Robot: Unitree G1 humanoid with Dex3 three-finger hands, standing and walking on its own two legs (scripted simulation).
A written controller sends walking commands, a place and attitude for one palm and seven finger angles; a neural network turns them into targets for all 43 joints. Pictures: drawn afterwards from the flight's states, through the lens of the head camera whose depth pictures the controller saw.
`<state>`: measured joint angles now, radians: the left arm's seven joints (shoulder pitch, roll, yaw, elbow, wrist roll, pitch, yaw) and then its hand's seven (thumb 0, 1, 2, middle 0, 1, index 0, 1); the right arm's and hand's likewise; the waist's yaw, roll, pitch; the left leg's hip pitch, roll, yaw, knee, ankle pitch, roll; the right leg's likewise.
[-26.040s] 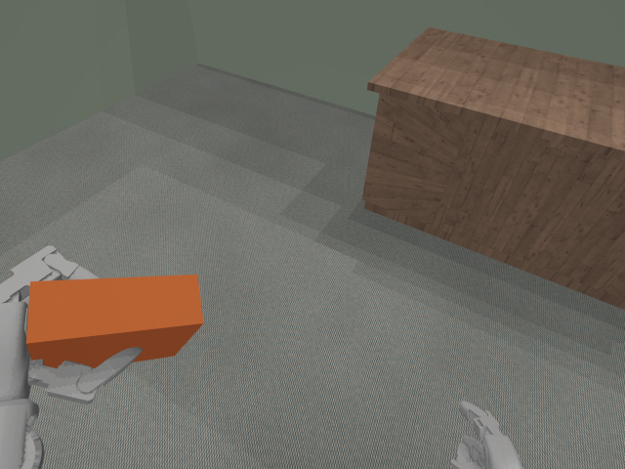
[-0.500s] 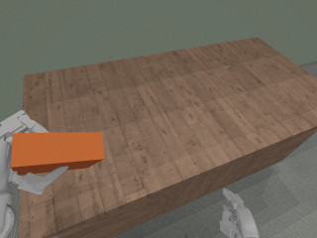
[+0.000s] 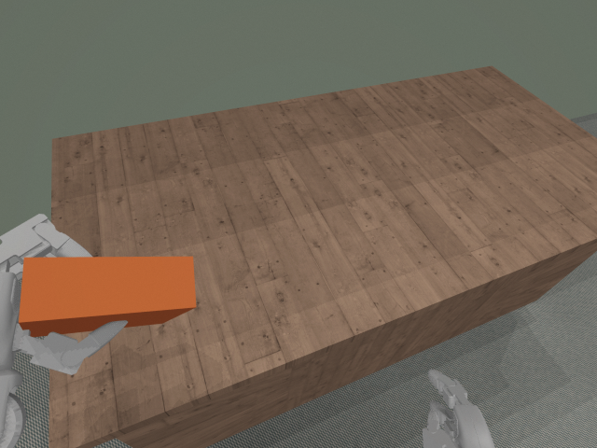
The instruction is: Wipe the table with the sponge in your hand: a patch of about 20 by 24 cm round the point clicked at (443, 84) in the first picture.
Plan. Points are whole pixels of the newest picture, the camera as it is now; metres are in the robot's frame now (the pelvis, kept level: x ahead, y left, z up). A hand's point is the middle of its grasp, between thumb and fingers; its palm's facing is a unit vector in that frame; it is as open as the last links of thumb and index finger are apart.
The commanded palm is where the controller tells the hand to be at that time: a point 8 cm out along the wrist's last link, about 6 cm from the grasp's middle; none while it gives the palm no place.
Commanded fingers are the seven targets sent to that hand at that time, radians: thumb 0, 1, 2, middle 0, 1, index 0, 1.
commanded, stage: look again from close up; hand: left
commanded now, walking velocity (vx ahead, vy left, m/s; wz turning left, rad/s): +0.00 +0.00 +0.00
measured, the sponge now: (133, 296) +0.23 +0.20 +0.13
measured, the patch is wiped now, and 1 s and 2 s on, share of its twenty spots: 0.00 0.00 0.00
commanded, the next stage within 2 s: shuffle to correct the standing spot in 0.16 s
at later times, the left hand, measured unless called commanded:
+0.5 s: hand (101, 297) +0.22 +0.22 +0.16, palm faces +0.35 -0.86 -0.38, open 9.2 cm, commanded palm +0.16 +0.25 +0.17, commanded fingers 0.00 0.10 1.30 -1.20 -1.60 -1.20 -1.60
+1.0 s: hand (169, 296) +0.23 +0.16 +0.15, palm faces +0.28 -0.87 -0.41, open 9.2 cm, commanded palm +0.17 +0.20 +0.17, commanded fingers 0.00 0.10 1.30 -1.20 -1.60 -1.20 -1.60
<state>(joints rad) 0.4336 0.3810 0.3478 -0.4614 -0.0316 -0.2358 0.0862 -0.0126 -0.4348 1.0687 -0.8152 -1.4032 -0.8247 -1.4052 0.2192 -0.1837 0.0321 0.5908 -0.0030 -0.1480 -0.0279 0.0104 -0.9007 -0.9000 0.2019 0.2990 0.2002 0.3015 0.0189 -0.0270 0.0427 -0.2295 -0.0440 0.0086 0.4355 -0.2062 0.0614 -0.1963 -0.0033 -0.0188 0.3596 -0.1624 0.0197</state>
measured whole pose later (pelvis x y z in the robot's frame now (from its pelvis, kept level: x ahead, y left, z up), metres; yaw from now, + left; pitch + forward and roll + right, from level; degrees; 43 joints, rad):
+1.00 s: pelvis +0.00 -0.08 -0.01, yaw -2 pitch +2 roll -1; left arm 0.48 0.40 0.37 -0.51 -0.09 -0.15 0.07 -0.01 -0.44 1.07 -0.81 -1.40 -0.82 -1.41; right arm 0.20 -0.22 -0.02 0.57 0.00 -0.11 -0.04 0.01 -0.90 -0.90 0.20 0.30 0.20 0.30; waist 0.00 0.00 0.03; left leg -0.28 0.07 -0.01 0.50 -0.24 -0.04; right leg -0.26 0.11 -0.04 0.41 -0.18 -0.09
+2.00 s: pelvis +0.00 -0.08 -0.01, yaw -1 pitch +2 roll -1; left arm 0.49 0.40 0.36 -0.52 -0.09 -0.13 0.07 -0.01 -0.44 1.07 -0.82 -1.40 -0.82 -1.41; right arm 0.21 -0.21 -0.01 0.59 0.00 -0.10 -0.05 0.01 -0.90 -0.90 0.20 0.30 0.20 0.30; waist 0.00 0.00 0.01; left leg -0.30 0.08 -0.02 0.51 -0.24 -0.05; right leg -0.27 0.12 -0.05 0.43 -0.19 -0.09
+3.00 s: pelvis -0.02 -0.09 -0.01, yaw -2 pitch +0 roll +0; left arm 0.24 0.50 0.47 -0.31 -0.07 -0.20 0.02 -0.01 -0.44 1.07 -0.82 -1.40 -0.83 -1.40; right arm 0.25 -0.22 -0.02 0.58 0.01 -0.17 -0.02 0.01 -0.90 -0.90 0.20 0.30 0.20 0.30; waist 0.05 -0.02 0.06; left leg -0.29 0.07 0.00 0.51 -0.23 -0.03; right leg -0.30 0.11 -0.04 0.49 -0.20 -0.03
